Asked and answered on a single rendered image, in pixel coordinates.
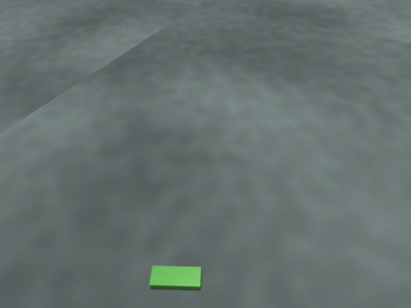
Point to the carton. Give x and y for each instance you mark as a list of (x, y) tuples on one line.
[(176, 277)]

